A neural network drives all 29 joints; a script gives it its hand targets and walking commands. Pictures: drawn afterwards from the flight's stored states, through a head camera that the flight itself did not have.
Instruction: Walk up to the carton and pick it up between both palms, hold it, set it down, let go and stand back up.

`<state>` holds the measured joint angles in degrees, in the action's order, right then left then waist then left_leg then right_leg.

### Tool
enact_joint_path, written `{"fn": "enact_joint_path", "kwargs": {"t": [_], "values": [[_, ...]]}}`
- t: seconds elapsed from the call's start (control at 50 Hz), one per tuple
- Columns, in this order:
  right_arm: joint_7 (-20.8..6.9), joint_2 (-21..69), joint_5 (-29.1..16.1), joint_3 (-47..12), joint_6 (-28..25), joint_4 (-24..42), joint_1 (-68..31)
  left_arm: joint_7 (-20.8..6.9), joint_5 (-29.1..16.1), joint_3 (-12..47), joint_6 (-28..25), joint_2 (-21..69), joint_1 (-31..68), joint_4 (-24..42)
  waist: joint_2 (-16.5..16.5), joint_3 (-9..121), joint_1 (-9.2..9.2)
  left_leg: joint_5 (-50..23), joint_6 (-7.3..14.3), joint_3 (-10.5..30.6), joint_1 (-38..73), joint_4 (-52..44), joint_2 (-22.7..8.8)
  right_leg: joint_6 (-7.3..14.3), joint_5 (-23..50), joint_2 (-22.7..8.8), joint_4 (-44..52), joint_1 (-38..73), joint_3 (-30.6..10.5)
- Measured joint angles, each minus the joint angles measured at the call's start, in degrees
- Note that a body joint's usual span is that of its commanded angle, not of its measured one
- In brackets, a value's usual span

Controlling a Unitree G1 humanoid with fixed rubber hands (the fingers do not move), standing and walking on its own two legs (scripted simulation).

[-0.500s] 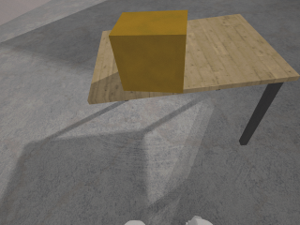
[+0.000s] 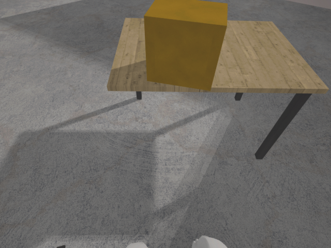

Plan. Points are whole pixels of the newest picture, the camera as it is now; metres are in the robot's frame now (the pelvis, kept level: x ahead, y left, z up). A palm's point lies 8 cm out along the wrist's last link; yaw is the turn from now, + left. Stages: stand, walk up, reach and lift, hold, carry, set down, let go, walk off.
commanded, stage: walk up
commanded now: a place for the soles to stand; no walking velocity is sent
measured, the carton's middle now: (184, 44) +0.86 -0.04 +0.06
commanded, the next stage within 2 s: none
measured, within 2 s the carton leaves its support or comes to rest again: neither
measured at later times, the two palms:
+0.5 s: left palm out of the picture +0.13 +0.32 -0.06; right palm out of the picture +0.12 -0.33 -0.07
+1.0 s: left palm (43, 245) +0.16 +0.31 -0.08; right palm (306, 236) +0.19 -0.32 -0.08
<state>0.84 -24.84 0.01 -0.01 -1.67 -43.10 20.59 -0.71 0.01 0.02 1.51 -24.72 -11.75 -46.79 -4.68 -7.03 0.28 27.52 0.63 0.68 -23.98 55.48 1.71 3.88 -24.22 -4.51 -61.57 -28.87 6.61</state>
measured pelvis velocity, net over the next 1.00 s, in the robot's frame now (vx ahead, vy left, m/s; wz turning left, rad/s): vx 0.08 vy -0.01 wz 0.05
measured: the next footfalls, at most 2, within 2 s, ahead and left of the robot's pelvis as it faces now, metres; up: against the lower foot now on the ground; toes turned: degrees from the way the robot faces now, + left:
right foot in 0.02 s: +0.12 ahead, -0.10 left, +0.00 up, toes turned -5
left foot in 0.50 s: +0.13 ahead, +0.14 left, +0.00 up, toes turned +2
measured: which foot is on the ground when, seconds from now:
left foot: down 0.00-0.10, up 0.12-0.48, down 0.50-1.00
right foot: up 0.00-0.00, down 0.02-1.00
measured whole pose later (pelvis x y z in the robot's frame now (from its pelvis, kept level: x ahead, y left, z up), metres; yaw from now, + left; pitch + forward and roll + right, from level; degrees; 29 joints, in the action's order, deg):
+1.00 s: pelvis +0.08 -0.01 +0.01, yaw +3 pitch -3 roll +1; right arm 0.8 -24.9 0.0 0.0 -2.9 -43.2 14.6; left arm -0.6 0.0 0.0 -1.8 -24.5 -10.7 -49.6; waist -0.1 -7.6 0.3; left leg 25.0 -1.9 1.8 -21.4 49.1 -0.8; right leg 2.9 -28.7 -3.1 -51.4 -20.0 7.2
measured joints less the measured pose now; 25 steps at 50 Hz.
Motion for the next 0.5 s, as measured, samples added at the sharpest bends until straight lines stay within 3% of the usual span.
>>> {"fn": "enact_joint_path", "kwargs": {"t": [0.06,0.12,0.18,0.24,0.42,0.5], "values": [[0.0,-0.1,0.0,0.0,-0.6,0.0,-1.2,0.0,0.0,0.0,-0.1,0.1,0.0,-1.2,-0.2,-0.3,-0.02,-0.4,-0.3,0.1,-1.4,0.0,-0.5,-0.1,-5.6,0.9,4.6,2.8,0.1],[0.0,-0.1,0.0,0.0,-0.6,0.0,-1.8,0.0,0.0,0.0,-1.3,0.2,0.0,-1.9,2.2,-0.5,0.02,-0.3,-0.2,2.0,-1.3,0.0,-2.3,-0.1,-2.2,3.5,7.2,3.8,1.3],[0.0,0.2,0.0,0.0,-0.6,0.0,-1.9,0.0,0.0,0.0,-2.7,-0.2,-0.1,-2.0,2.1,-0.5,0.02,2.1,0.0,3.3,-2.3,1.0,-0.1,0.5,-1.9,2.8,9.0,5.4,1.4],[0.0,-1.2,0.0,0.0,-0.6,0.0,-1.9,0.0,0.0,0.0,-3.3,-0.2,-0.2,-2.5,3.5,-0.5,0.01,1.4,0.0,3.2,-4.2,1.3,0.1,0.5,-1.0,2.3,11.8,7.2,1.5],[0.0,-2.5,0.0,0.0,-0.6,0.0,-1.9,0.0,0.0,0.0,-3.4,-0.2,-0.2,-1.9,6.4,-0.5,-0.03,-5.3,0.0,2.5,-5.2,1.2,-2.6,-0.3,-1.1,2.1,16.1,12.4,1.5],[0.0,-1.9,0.0,0.0,-0.8,0.0,-1.8,0.0,0.0,0.0,-3.4,-0.2,-0.2,-0.9,6.2,-0.5,-0.06,-9.9,0.0,-0.1,-0.7,-5.3,-3.7,-0.9,-3.9,2.0,13.2,12.4,1.6]]}}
